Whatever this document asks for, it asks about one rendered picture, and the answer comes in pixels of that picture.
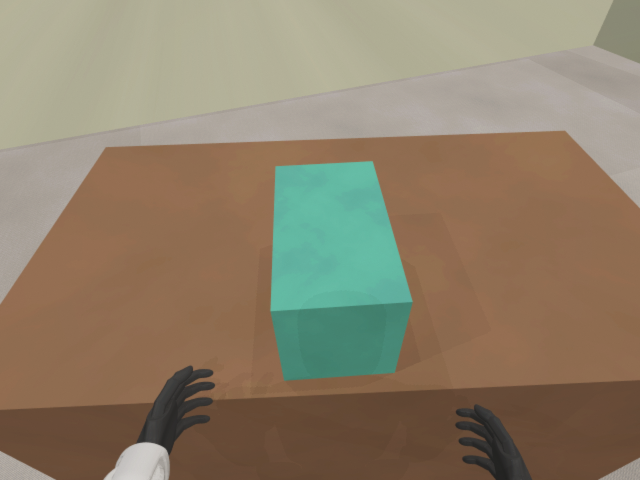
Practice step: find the right robot hand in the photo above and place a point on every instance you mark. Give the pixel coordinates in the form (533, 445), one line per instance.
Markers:
(506, 462)

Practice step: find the left robot hand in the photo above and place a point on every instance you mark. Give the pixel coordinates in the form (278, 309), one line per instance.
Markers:
(164, 423)

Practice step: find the robot left forearm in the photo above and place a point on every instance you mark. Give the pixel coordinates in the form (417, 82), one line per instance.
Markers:
(142, 461)

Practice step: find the pedestal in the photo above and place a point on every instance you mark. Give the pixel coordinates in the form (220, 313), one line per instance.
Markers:
(522, 258)

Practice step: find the carton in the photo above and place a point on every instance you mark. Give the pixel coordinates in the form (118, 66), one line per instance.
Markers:
(340, 301)

